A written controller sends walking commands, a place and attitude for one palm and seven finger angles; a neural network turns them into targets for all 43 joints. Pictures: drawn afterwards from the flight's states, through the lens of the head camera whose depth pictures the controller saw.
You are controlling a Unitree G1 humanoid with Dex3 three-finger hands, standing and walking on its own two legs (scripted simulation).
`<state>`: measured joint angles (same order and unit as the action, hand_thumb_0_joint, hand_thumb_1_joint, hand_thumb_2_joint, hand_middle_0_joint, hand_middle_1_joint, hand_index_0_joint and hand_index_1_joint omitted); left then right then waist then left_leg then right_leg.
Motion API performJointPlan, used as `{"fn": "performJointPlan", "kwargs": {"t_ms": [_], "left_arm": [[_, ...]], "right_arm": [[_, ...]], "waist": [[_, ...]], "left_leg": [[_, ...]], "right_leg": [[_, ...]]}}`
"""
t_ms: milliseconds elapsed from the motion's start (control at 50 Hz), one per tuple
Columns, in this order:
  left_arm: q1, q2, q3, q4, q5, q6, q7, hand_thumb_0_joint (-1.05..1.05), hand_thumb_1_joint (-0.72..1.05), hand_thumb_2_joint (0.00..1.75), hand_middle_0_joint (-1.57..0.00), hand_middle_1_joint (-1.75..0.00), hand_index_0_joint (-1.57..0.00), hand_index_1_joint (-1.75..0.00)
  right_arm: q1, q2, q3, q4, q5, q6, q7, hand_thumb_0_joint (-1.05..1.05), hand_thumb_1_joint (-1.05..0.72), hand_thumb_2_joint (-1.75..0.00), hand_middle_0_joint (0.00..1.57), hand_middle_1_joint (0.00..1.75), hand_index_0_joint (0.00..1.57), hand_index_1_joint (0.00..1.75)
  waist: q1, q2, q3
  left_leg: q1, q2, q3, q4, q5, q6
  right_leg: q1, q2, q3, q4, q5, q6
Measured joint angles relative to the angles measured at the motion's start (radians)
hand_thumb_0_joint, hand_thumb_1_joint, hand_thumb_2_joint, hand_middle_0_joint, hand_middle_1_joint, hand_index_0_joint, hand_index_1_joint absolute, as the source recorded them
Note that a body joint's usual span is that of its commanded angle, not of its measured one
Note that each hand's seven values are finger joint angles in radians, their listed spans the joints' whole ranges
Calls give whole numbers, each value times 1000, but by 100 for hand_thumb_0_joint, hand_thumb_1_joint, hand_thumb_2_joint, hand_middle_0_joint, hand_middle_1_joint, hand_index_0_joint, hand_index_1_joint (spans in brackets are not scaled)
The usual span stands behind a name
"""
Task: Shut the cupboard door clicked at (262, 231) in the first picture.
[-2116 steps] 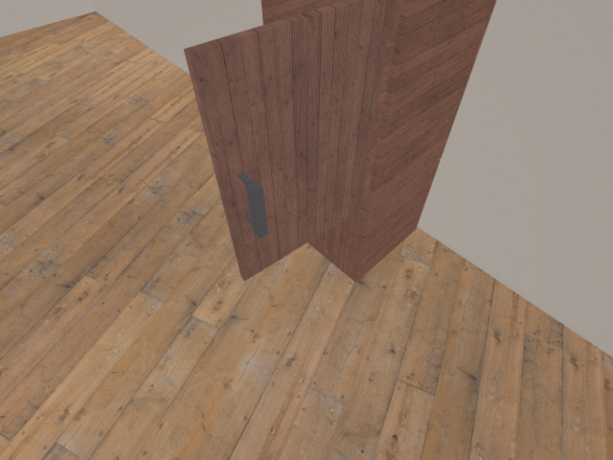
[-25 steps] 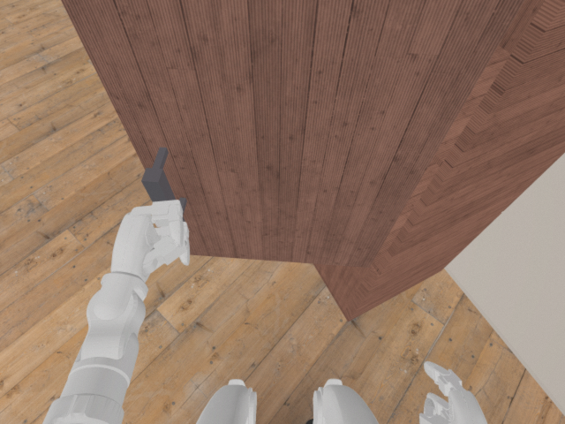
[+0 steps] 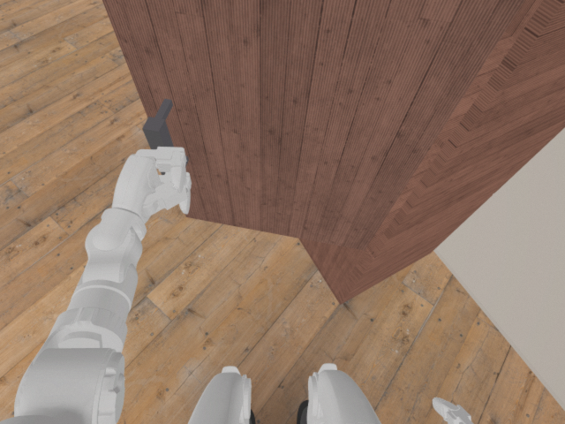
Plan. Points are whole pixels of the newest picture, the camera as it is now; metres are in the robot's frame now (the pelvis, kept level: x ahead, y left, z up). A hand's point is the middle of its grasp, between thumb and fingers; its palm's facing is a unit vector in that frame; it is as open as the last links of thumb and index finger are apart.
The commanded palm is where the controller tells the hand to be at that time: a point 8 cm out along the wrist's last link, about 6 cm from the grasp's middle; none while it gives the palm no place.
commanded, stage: push the door shut along its arc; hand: left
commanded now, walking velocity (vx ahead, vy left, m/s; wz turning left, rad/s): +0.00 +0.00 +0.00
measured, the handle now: (171, 147) +0.51 +0.17 +0.05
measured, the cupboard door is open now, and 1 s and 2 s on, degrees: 51 36 30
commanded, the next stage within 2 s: pull the fist back off the door in 1.22 s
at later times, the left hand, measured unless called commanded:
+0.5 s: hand (203, 157) +0.49 +0.12 +0.04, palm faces -0.33 -0.94 -0.03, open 3.1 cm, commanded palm +0.50 +0.14 +0.05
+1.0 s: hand (246, 132) +0.54 +0.05 +0.05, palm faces -0.45 -0.89 -0.04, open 3.0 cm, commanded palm +0.55 +0.09 +0.05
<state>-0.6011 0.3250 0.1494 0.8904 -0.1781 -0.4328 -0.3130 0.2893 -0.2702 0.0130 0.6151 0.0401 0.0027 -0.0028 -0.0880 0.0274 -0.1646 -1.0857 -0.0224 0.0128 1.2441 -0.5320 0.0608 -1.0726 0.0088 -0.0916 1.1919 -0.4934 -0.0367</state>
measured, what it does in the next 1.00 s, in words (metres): stands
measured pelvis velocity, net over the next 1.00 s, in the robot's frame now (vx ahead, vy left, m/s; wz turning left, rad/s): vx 0.01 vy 0.00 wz -0.04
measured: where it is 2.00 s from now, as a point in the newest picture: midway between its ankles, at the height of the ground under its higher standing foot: outside the picture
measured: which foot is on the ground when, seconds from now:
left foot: down 0.00-1.00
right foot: down 0.00-1.00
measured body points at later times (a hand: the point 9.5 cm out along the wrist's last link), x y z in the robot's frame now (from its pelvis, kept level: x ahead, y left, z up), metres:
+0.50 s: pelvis +0.00 +0.01 -0.01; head +0.14 +0.04 +0.41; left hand +0.50 +0.17 +0.05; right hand +0.04 -0.26 -0.12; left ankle +0.03 +0.08 -0.63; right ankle +0.04 -0.10 -0.63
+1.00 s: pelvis +0.01 +0.00 -0.02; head +0.17 +0.01 +0.40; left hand +0.56 +0.11 +0.05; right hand +0.00 -0.26 -0.14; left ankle +0.03 +0.08 -0.63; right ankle +0.04 -0.10 -0.63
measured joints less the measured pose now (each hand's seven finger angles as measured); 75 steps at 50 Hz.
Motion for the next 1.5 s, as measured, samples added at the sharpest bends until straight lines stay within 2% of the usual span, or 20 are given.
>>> {"fn": "performJointPlan", "kwargs": {"t_ms": [300, 540, 740, 880, 960, 1120, 1340, 1360, 1380, 1460, 1500], "left_arm": [[-196, 44, -5, 169, 22, -2, -41, 2, 90, 90, -130, -150, -133, -150], [-311, 78, 1, 224, 45, 45, -72, 2, 90, 90, -130, -150, -130, -150], [-391, 78, -3, 247, 77, 88, -88, 2, 90, 90, -130, -150, -130, -150], [-446, 90, 43, 276, 102, 114, -91, 2, 90, 90, -130, -150, -130, -150], [-452, 106, 53, 278, 105, 121, -101, 1, 89, 92, -130, -150, -130, -150], [-510, 132, 9, 309, 93, 155, -128, 0, 90, 95, -130, -150, -130, -150], [-636, 170, -40, 373, 93, 209, -150, 3, 97, 100, -130, -150, -131, -150], [-640, 159, -16, 373, 91, 214, -130, 4, 96, 99, -130, -150, -131, -150], [-639, 139, 10, 374, 88, 214, -80, 4, 94, 99, -130, -150, -131, -150], [-614, 39, 115, 360, 94, 173, 207, 4, 87, 95, -130, -150, -131, -150], [-581, -1, 143, 335, 140, 119, 345, 3, 85, 93, -130, -150, -131, -150]], "right_arm": [[32, -5, 2, 27, -11, 9, 11, 0, -90, -90, 20, 30, 20, 30], [40, 0, 9, 27, -22, 14, 18, 0, -90, -90, 20, 30, 20, 30], [41, 3, 16, 19, -30, 13, 21, 0, -90, -90, 20, 30, 20, 30], [50, 6, 21, 4, -37, 15, 25, 0, -90, -90, 20, 30, 20, 30], [67, 7, 19, 4, -38, 17, 26, 0, -90, -90, 20, 30, 20, 30], [73, 7, 23, 36, -39, 2, 13, 0, -90, -90, 20, 30, 20, 30], [38, -14, 22, 72, -51, -67, -9, 0, -90, -90, 20, 30, 20, 30], [42, -16, 19, 67, -54, -70, -8, 0, -90, -90, 20, 30, 20, 30], [49, -16, 15, 58, -57, -72, -3, 0, -90, -90, 20, 30, 20, 30], [74, -4, 9, 29, -89, -68, 45, 0, -90, -90, 20, 30, 20, 30], [84, 8, 5, 19, -111, -61, 75, 0, -90, -90, 20, 30, 20, 30]], "waist": [[-41, 7, 4], [-73, 13, 4], [-104, 20, 7], [-133, 29, 7], [-131, 34, 8], [-125, 30, 18], [-148, 22, 19], [-146, 24, 15], [-143, 27, 11], [-140, 28, 2], [-142, 31, -6]], "left_leg": [[-71, -3, 2, 32, -3, 15], [-123, 4, 0, 61, -18, 18], [-149, 14, 1, 78, -31, 15], [-162, 28, 12, 89, -44, 10], [-166, 32, 15, 94, -50, 5], [-187, 32, -3, 105, -45, -9], [-256, 34, -31, 151, -42, -22], [-263, 36, -32, 154, -43, -23], [-268, 37, -32, 156, -43, -24], [-271, 36, -23, 145, -35, -25], [-269, 36, -16, 135, -31, -26]], "right_leg": [[-63, -4, 0, 20, 3, 13], [-112, 3, -3, 38, -4, 15], [-141, 12, -1, 51, -12, 12], [-164, 26, 10, 66, -20, 6], [-174, 30, 13, 77, -25, 1], [-190, 29, -6, 90, -28, -15], [-248, 30, -35, 124, -26, -32], [-255, 31, -36, 127, -26, -32], [-260, 32, -36, 127, -25, -31], [-268, 31, -27, 123, -19, -28], [-271, 31, -19, 119, -15, -27]]}}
